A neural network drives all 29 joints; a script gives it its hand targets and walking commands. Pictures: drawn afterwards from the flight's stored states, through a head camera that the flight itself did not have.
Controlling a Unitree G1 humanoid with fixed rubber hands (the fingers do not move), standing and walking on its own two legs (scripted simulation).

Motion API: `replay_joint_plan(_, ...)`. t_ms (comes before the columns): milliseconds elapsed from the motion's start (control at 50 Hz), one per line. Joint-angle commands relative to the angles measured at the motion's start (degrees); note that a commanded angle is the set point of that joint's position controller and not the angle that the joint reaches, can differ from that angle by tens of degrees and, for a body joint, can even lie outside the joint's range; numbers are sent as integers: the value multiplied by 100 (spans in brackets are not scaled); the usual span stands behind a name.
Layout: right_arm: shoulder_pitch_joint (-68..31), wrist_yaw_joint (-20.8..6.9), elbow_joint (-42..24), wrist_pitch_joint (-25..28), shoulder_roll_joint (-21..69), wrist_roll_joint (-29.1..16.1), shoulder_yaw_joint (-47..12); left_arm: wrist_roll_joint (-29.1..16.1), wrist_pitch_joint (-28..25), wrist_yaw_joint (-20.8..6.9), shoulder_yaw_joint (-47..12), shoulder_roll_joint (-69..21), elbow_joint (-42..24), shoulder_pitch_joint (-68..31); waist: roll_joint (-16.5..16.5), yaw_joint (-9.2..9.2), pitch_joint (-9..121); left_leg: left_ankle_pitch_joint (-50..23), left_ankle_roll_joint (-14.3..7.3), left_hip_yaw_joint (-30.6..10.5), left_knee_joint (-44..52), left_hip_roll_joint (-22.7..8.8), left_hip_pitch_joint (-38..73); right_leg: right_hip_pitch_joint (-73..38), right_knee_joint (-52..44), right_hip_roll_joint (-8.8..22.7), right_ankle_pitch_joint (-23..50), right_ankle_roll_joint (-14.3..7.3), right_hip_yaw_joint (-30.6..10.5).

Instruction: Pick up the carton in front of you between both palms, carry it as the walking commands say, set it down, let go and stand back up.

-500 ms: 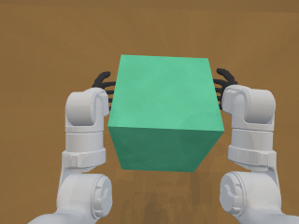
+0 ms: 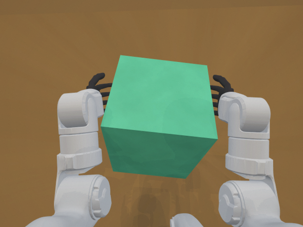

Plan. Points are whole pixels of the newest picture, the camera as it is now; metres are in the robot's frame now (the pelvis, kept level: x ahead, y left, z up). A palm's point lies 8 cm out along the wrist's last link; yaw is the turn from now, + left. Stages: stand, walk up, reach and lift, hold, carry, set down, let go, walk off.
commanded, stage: carry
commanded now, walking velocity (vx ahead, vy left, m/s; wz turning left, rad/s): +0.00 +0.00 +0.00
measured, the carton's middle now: (156, 122) +0.38 -0.02 +0.06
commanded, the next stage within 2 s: none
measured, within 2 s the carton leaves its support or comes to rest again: neither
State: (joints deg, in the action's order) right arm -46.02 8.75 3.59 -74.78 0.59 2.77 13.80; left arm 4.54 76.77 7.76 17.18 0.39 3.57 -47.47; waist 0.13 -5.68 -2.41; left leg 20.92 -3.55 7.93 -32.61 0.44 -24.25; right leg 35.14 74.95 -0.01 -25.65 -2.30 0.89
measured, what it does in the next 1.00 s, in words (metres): climbs: right foot, then left foot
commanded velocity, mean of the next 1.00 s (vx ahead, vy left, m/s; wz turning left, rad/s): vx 0.00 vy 0.00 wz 0.00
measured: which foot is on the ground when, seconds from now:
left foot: down 0.00-0.20, up 0.22-0.40, down 0.42-1.00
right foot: up 0.00-0.16, down 0.18-1.00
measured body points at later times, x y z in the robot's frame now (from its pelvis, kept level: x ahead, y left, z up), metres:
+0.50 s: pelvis +0.21 -0.02 +0.03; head +0.24 -0.02 +0.47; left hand +0.59 +0.15 +0.19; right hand +0.61 -0.15 +0.20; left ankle +0.19 +0.09 -0.71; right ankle +0.22 -0.10 -0.70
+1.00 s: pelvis +0.26 -0.01 +0.02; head +0.24 -0.01 +0.47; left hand +0.61 +0.15 +0.15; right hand +0.62 -0.15 +0.15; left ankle +0.19 +0.09 -0.71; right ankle +0.22 -0.10 -0.70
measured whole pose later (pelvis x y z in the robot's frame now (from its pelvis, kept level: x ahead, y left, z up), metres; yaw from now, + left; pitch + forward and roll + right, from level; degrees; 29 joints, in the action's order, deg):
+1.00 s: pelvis +0.26 -0.01 +0.02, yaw +1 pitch +1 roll -1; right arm -37.7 6.3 10.0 -71.3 0.6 4.4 11.0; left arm 4.1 70.9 7.3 10.8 0.1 11.0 -37.7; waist -0.6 0.3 4.1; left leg 29.6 -1.0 2.1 -30.6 0.3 -9.8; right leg 13.6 33.6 -0.2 -28.9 -1.6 6.0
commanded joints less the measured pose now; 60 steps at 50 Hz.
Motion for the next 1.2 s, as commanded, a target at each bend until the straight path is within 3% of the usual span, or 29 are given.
replay_joint_plan(0,-5148,-1462,-1312,93,6521,-3128,-3765,-1971,-241,-1069,-3294,-5666,-753,-4048,-559,208,3416,-3588,-894,-1959,624,-1570,3552,927,-898,127,-128,29,16)
replay_joint_plan(40,-4999,-1460,-1367,39,6321,-3070,-3738,-1872,-221,-1004,-3349,-5488,-880,-3966,-730,223,3373,-3904,-834,-1407,588,-1437,3227,393,-2115,34,4,63,209)
replay_joint_plan(80,-4672,-1462,-1177,-28,6152,-2927,-3725,-1821,-180,-980,-3449,-5357,-843,-3838,-1048,319,3364,-4361,-547,-805,340,-1213,2821,-467,-3180,-173,631,41,508)
replay_joint_plan(100,-4509,-1470,-1029,-56,6058,-2842,-3698,-1833,-156,-993,-3489,-5311,-785,-3802,-1054,326,3374,-4529,-448,-637,168,-1167,2704,-883,-3589,-320,1052,43,727)
replay_joint_plan(140,-4324,-1487,-732,-106,5879,-2666,-3663,-1919,-108,-1080,-3567,-5309,-562,-3771,-729,576,3578,-4575,-118,-198,-645,-933,2065,-2526,-4600,-404,2183,-110,963)
replay_joint_plan(160,-4307,-1494,-590,-128,5770,-2572,-3633,-2001,-77,-1159,-3601,-5363,-473,-3829,-374,757,3792,-2993,135,-303,-988,-855,1277,-3626,-4574,404,3265,-296,50)
replay_joint_plan(180,-4380,-1496,-526,-181,5803,-2517,-3544,-1997,-79,-1194,-3573,-5300,-267,-3880,897,809,4391,-462,433,-389,-2003,-328,229,-4873,-4307,1855,5591,-1092,-1877)
replay_joint_plan(200,-4426,-1505,-404,-230,5776,-2469,-3477,-2092,-78,-1231,-3565,-5444,-140,-3793,1328,955,4285,1440,428,-686,-2356,38,-296,-4984,-4535,2025,6242,-1540,-2465)
replay_joint_plan(220,-4477,-1516,-286,-224,5926,-2421,-3482,-2237,-67,-1290,-3585,-5630,-227,-3886,991,836,3964,1715,380,-952,-2438,-1,-570,-4912,-4510,1930,6362,-1442,-2145)
replay_joint_plan(240,-4476,-1513,-217,-200,6010,-2372,-3399,-2408,-71,-1356,-3671,-5902,-378,-4123,605,816,3807,1774,354,-1020,-2166,-73,-704,-4902,-4416,1792,6397,-1261,-1842)
replay_joint_plan(280,-4442,-1459,-241,-161,6126,-2317,-3279,-2689,-92,-1441,-3771,-6211,-689,-4582,684,733,3666,1617,356,-962,-991,-135,-513,-4756,-4381,1461,6056,-858,-1281)
replay_joint_plan(300,-4433,-1411,-294,-141,6118,-2284,-3241,-2798,-94,-1463,-3800,-6283,-827,-4740,713,741,3729,1374,394,-798,-547,7,-169,-4666,-4373,1302,5823,-728,-1049)
replay_joint_plan(340,-4323,-1312,-386,-114,6039,-2193,-3193,-2934,-85,-1471,-3841,-6282,-1046,-4893,756,748,3839,730,397,-570,111,124,429,-4529,-4336,1196,5414,-643,-741)
replay_joint_plan(380,-4170,-1250,-426,-123,5909,-2105,-3139,-2982,-72,-1452,-3876,-6177,-1112,-4902,596,678,3881,-711,281,-467,882,-50,1537,-3840,-4199,1012,4325,-498,-340)
replay_joint_plan(400,-4108,-1246,-393,-156,5855,-2079,-3104,-2933,-66,-1443,-3866,-6103,-1010,-4826,504,603,3877,-1069,190,-711,919,-302,2131,-3303,-4217,923,3534,-386,-319)
replay_joint_plan(420,-4106,-1257,-343,-180,5788,-2037,-3093,-2872,-45,-1442,-3831,-6045,-896,-4778,46,531,3976,-2430,45,-1108,244,-778,2673,-2722,-4145,804,2943,-236,-180)
replay_joint_plan(440,-4104,-1277,-237,-196,5713,-1983,-3081,-2836,-15,-1453,-3851,-6051,-759,-4748,-436,514,3778,-3450,-73,-1181,-41,-925,2651,-2474,-4138,598,2419,-140,-10)
replay_joint_plan(480,-3902,-1355,117,-235,5712,-2008,-3099,-2761,17,-1464,-3802,-5989,-346,-4561,-566,544,3548,-4053,-30,-1142,-153,-938,2517,-2466,-3996,541,2531,-100,46)
replay_joint_plan(560,-3766,-1506,695,-138,5976,-2071,-2980,-2580,-63,-1509,-3467,-6190,512,-4066,-274,600,3395,-3831,77,-1035,-226,-753,2096,-2924,-3842,584,3364,-140,25)
replay_joint_plan(660,-3641,-1646,957,182,6537,-2149,-2999,-2354,-360,-1602,-3119,-6570,1135,-3515,-46,591,3010,-3379,81,-1021,-20,-685,1831,-3080,-3941,628,3626,-138,11)
replay_joint_plan(860,-3705,-1497,-142,556,6622,-2486,-3539,-2652,-765,-1418,-3758,-6619,-147,-3661,-86,589,3203,-3038,37,-1011,159,-719,2150,-3346,-4117,656,3141,-146,-46)
replay_joint_plan(960,-3099,-1494,38,517,6365,-2294,-3507,-2599,-727,-1442,-3853,-6460,5,-3160,-90,592,3146,-3115,46,-986,139,-712,2205,-3305,-4114,667,3290,-148,-46)
replay_joint_plan(1180,-3154,-1537,215,578,6290,-2200,-3420,-2606,-821,-1519,-3809,-6471,231,-3236,-106,594,2724,-2659,8,-1042,353,-730,2089,-3082,-4338,676,2795,-158,-51)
